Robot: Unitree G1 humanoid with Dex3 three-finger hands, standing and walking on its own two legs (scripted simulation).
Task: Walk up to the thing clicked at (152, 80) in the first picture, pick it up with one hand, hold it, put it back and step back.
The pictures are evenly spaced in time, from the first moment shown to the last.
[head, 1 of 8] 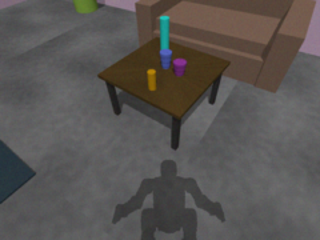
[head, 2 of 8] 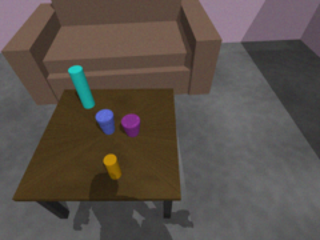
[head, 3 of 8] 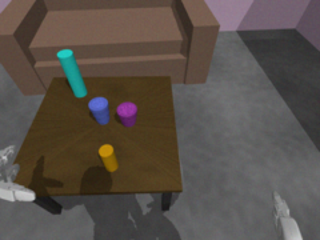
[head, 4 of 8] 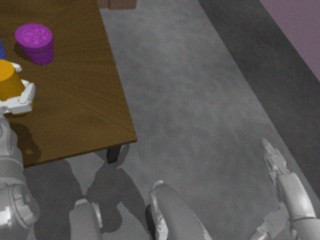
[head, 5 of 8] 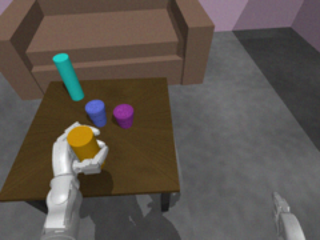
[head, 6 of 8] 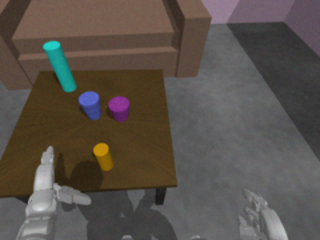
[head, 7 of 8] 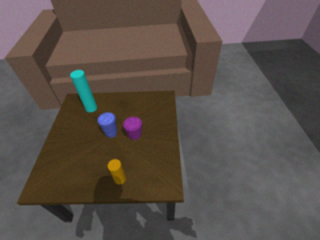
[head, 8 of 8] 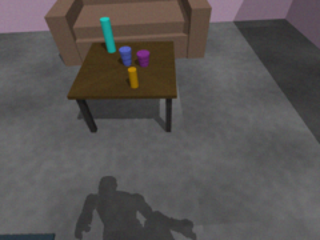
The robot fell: no
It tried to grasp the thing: yes
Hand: left
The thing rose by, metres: 0.31
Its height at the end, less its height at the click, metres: +0.00
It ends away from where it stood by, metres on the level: 0.01
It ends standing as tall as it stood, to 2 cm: yes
